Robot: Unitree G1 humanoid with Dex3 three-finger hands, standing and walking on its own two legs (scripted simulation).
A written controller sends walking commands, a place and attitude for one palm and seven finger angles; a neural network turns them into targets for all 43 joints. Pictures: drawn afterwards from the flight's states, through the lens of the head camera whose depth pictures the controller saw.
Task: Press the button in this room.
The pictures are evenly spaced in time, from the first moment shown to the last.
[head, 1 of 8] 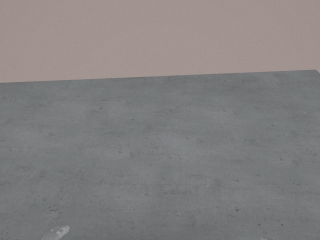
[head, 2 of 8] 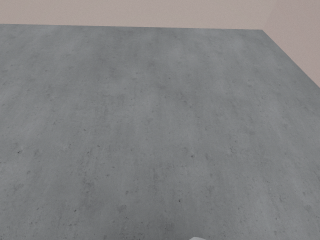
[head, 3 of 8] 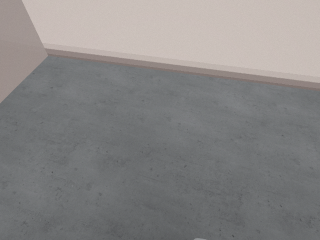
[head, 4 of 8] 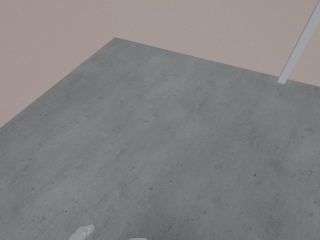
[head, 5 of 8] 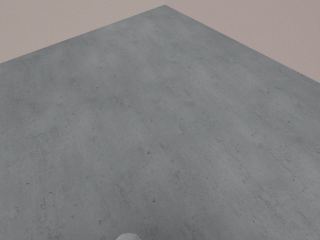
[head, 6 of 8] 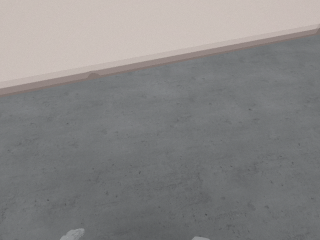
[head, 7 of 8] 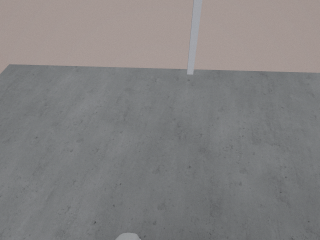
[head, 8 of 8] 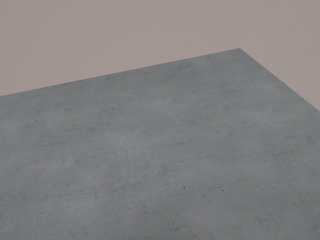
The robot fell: no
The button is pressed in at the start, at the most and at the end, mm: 0 0 0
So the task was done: no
